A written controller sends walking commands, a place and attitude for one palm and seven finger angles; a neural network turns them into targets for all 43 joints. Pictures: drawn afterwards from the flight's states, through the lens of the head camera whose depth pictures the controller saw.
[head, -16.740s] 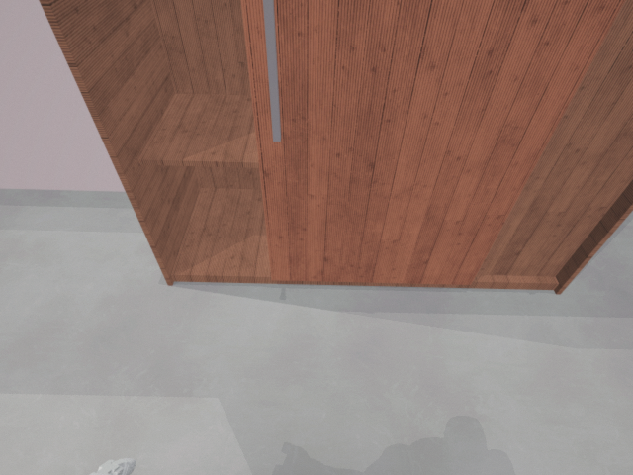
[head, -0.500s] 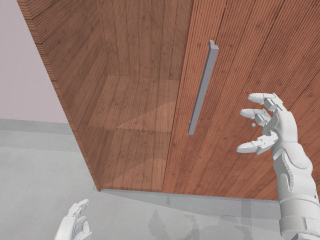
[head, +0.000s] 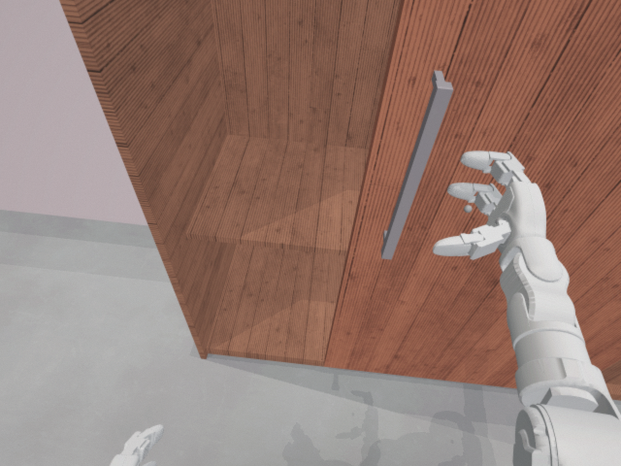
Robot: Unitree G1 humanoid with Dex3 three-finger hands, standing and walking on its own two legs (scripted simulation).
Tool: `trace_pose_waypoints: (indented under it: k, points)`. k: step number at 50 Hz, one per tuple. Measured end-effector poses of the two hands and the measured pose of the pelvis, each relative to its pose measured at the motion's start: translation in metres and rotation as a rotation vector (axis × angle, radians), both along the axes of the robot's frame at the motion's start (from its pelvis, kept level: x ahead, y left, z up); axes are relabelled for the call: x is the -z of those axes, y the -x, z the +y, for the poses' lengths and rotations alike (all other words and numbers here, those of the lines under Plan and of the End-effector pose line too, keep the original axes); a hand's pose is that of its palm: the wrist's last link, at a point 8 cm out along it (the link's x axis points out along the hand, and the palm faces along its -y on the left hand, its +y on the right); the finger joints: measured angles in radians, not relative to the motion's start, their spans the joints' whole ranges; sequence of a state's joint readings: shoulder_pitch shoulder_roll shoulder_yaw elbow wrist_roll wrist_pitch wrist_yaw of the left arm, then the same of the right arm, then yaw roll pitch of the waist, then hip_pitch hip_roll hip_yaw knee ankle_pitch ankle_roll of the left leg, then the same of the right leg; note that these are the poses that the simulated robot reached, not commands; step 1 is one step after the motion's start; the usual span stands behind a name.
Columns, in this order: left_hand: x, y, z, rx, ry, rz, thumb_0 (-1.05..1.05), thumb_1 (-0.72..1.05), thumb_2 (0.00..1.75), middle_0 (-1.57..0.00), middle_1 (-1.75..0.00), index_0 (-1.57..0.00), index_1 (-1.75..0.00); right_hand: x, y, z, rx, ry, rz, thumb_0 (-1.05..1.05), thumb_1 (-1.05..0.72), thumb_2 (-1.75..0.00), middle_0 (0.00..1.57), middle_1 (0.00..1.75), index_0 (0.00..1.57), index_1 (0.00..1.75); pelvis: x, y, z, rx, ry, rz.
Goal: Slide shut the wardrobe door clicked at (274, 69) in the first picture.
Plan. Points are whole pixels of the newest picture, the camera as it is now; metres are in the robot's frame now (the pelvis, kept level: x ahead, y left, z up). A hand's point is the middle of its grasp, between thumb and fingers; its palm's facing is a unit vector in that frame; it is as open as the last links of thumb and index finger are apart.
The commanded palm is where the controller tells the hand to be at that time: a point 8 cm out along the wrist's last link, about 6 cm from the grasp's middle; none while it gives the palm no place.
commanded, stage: move the hooked fingers beside the handle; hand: right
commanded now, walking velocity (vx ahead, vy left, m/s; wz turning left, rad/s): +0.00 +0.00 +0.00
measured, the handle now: (408, 180) +0.51 -0.09 +0.10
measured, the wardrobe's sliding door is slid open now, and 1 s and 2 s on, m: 0.39 0.39 0.39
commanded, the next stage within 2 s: feel for the door with the fingertips in 1.02 s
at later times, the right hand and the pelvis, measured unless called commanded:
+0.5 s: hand (455, 196) +0.46 -0.15 +0.13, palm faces +0.03 +1.00 -0.01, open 13.9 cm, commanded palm +0.43 -0.20 +0.13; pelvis +0.01 +0.00 +0.00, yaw +2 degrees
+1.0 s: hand (453, 201) +0.45 -0.14 +0.12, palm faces +0.02 +1.00 +0.00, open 13.9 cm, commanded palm +0.42 -0.20 +0.13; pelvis +0.00 -0.01 -0.01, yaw +1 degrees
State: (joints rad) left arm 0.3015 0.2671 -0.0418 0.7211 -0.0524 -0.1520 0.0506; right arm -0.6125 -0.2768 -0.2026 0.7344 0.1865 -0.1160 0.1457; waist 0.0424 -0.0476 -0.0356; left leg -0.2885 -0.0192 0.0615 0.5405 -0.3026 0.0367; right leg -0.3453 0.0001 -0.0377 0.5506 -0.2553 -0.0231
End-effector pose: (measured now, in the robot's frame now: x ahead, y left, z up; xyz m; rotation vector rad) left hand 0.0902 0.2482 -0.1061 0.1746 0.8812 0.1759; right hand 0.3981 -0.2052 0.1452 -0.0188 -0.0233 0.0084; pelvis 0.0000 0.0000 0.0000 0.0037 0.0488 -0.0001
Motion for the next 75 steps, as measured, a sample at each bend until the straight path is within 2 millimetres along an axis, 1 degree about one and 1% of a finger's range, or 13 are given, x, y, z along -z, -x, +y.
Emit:
trace_pose_waypoints:
  k: [5, 10, 17, 21, 26, 31, 38, 43, 51, 57, 62, 70, 75]
  points:
    - [0.003, 0.014, 0.005, -0.025, 0.000, 0.039, 0.01, 0.91, 0.90, -0.20, -0.30, -0.20, -0.30, 0.011, -0.015, 0.011, 0.011, -0.008, 0.038, -0.01, 0.50, -0.30, 0.30, 1.20, 0.30, 1.20, 0.001, 0.000, 0.001, -0.009, 0.002, 0.020]
    - [0.007, 0.028, 0.008, -0.047, 0.003, 0.082, 0.01, 0.91, 0.90, -0.20, -0.30, -0.20, -0.30, 0.008, -0.025, 0.017, 0.029, -0.001, -0.005, -0.01, 0.50, -0.30, 0.30, 1.20, 0.30, 1.20, 0.002, -0.002, 0.002, -0.018, 0.003, 0.031]
    - [0.011, 0.045, 0.010, -0.071, 0.004, 0.146, 0.01, 0.91, 0.90, -0.20, -0.30, -0.20, -0.30, 0.010, -0.042, 0.015, 0.036, 0.005, 0.023, -0.01, 0.50, -0.30, 0.30, 1.20, 0.30, 1.20, 0.004, -0.004, 0.004, -0.022, 0.002, 0.053]
    - [0.012, 0.049, 0.011, -0.077, 0.006, 0.169, 0.01, 0.91, 0.90, -0.20, -0.30, -0.20, -0.30, 0.012, -0.042, 0.011, 0.030, -0.004, 0.012, -0.01, 0.49, -0.30, 0.32, 1.22, 0.32, 1.21, 0.004, -0.007, 0.002, -0.028, 0.003, 0.064]
    - [0.011, 0.046, 0.010, -0.081, 0.007, 0.166, 0.01, 0.91, 0.90, -0.20, -0.30, -0.20, -0.30, 0.017, -0.036, 0.004, 0.039, -0.011, 0.009, -0.01, 0.49, -0.30, 0.31, 1.21, 0.31, 1.21, 0.004, -0.010, 0.002, -0.029, 0.001, 0.064]
    - [0.009, 0.034, 0.008, -0.067, 0.004, 0.143, 0.01, 0.91, 0.90, -0.20, -0.30, -0.20, -0.30, 0.021, -0.030, 0.004, 0.031, 0.000, 0.007, -0.01, 0.50, -0.30, 0.31, 1.21, 0.31, 1.21, 0.004, -0.009, -0.001, -0.022, -0.003, 0.057]
    - [0.006, 0.014, 0.001, -0.043, 0.004, 0.090, 0.01, 0.91, 0.90, -0.20, -0.30, -0.20, -0.30, 0.014, -0.029, 0.007, 0.031, -0.018, -0.013, -0.01, 0.50, -0.30, 0.30, 1.21, 0.30, 1.20, 0.004, -0.008, -0.005, -0.016, -0.005, 0.050]
    - [0.004, 0.007, -0.004, -0.031, 0.012, 0.062, 0.01, 0.91, 0.90, -0.20, -0.30, -0.20, -0.30, 0.012, -0.031, 0.007, 0.027, 0.001, -0.002, -0.01, 0.50, -0.30, 0.30, 1.20, 0.30, 1.20, 0.005, -0.006, -0.007, -0.014, -0.006, 0.051]
    - [0.007, 0.015, -0.009, -0.028, 0.017, 0.087, 0.01, 0.91, 0.90, -0.20, -0.30, -0.20, -0.30, 0.021, -0.032, 0.008, 0.030, -0.019, 0.019, -0.01, 0.50, -0.30, 0.30, 1.20, 0.30, 1.20, 0.006, -0.005, -0.009, -0.015, -0.006, 0.055]
    - [0.009, 0.028, -0.009, -0.045, 0.016, 0.117, 0.01, 0.91, 0.90, -0.20, -0.30, -0.20, -0.30, 0.014, -0.032, 0.004, 0.037, -0.017, -0.023, -0.01, 0.50, -0.30, 0.30, 1.20, 0.30, 1.20, 0.006, -0.006, -0.010, -0.022, -0.006, 0.053]
    - [0.008, 0.035, -0.007, -0.056, 0.012, 0.129, 0.01, 0.91, 0.90, -0.20, -0.30, -0.20, -0.30, 0.013, -0.033, 0.002, 0.027, -0.013, -0.001, -0.01, 0.50, -0.30, 0.30, 1.20, 0.30, 1.20, 0.005, -0.006, -0.010, -0.020, -0.009, 0.052]
    - [0.010, 0.032, -0.005, -0.046, 0.010, 0.128, 0.01, 0.91, 0.90, -0.20, -0.30, -0.20, -0.30, 0.024, -0.031, 0.026, -0.008, -0.032, 0.020, -0.01, 0.50, -0.30, 0.30, 1.20, 0.30, 1.20, 0.006, -0.004, -0.011, -0.012, -0.011, 0.057]
    - [0.010, 0.028, -0.007, -0.045, 0.019, 0.108, 0.01, 0.91, 0.90, -0.20, -0.30, -0.20, -0.30, 0.020, -0.034, 0.043, -0.001, -0.033, -0.010, -0.01, 0.50, -0.30, 0.30, 1.20, 0.30, 1.20, 0.006, -0.004, -0.011, -0.020, -0.006, 0.062]
